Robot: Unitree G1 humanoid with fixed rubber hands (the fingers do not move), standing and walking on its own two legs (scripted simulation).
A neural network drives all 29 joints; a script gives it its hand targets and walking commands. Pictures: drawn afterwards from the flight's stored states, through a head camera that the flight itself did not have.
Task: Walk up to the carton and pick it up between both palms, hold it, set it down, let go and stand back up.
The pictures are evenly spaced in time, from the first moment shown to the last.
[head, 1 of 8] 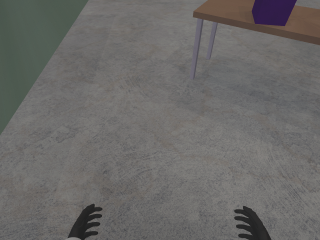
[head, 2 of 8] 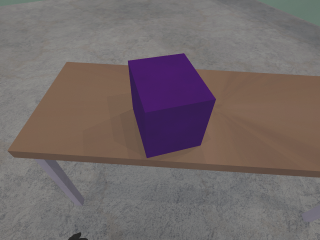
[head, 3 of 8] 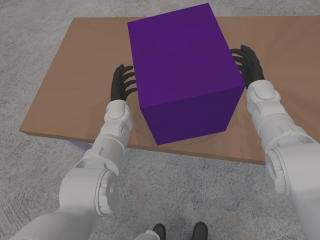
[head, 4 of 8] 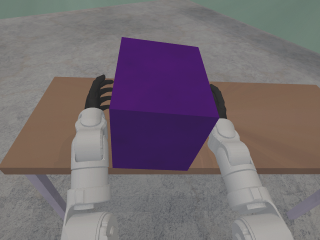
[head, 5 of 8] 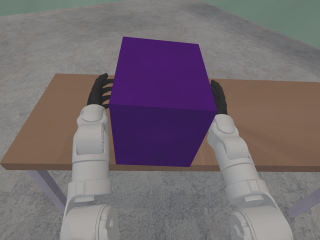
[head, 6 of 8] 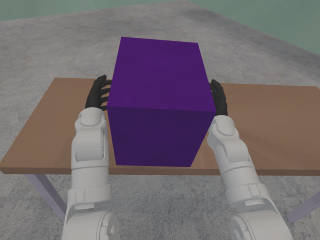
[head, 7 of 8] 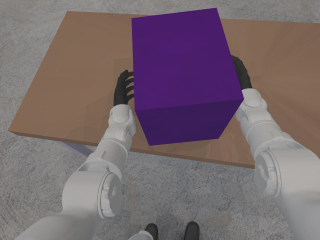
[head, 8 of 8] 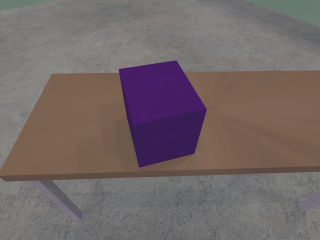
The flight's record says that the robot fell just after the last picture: no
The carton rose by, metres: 0.17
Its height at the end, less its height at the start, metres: +0.00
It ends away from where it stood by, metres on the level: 0.01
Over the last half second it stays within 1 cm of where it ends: yes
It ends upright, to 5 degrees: yes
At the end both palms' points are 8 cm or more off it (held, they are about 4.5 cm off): yes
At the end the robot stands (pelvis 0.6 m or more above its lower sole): yes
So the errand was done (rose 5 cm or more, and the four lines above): yes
